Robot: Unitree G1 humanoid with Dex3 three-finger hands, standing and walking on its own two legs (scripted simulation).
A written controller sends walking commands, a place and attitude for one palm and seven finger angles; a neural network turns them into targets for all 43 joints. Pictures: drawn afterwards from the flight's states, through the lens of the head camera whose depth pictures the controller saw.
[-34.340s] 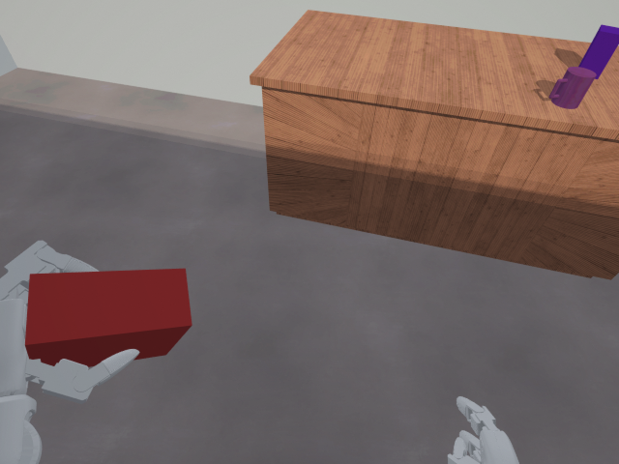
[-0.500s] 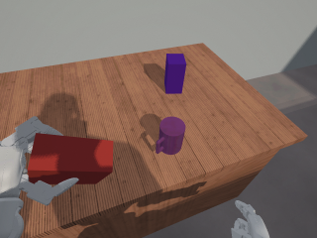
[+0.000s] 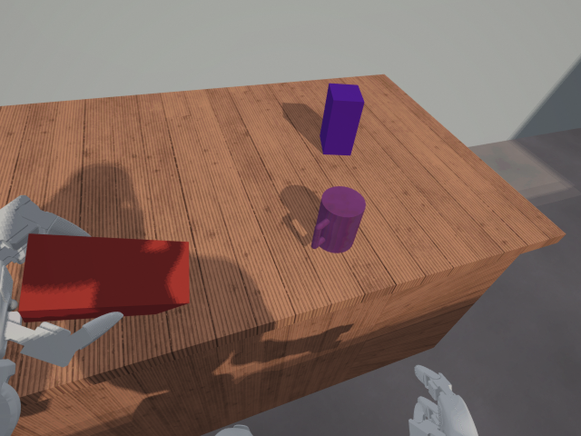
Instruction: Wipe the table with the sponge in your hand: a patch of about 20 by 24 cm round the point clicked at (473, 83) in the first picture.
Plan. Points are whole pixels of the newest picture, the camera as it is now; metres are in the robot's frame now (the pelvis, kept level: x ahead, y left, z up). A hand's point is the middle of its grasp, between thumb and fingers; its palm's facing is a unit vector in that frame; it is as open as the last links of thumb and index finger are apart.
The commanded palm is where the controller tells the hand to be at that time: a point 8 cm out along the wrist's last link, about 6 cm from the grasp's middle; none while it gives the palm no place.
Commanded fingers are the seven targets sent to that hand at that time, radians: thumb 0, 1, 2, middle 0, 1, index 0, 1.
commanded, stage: step back with the hand held close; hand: left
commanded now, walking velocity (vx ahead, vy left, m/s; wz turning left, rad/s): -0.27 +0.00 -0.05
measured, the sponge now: (129, 282) +0.23 +0.20 +0.16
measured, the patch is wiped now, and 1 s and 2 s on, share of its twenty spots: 1.00 1.00 1.00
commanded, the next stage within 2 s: stop stepping back and stand still in 0.62 s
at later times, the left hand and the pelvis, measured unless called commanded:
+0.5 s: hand (14, 386) +0.12 +0.23 +0.19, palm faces +0.38 -0.87 -0.32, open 10.2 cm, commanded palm +0.07 +0.29 +0.20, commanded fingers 0.00 0.10 1.30 -1.20 -1.60 -1.20 -1.60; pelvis -0.09 +0.00 -0.03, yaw +1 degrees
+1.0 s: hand out of the picture -0.05 +0.27 +0.19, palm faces +0.38 -0.87 -0.31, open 10.2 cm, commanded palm -0.11 +0.30 +0.20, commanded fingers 0.00 0.10 1.30 -1.20 -1.60 -1.20 -1.60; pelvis -0.29 +0.03 +0.00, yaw -4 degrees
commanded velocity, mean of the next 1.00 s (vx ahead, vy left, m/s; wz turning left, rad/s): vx -0.16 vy -0.02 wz -0.07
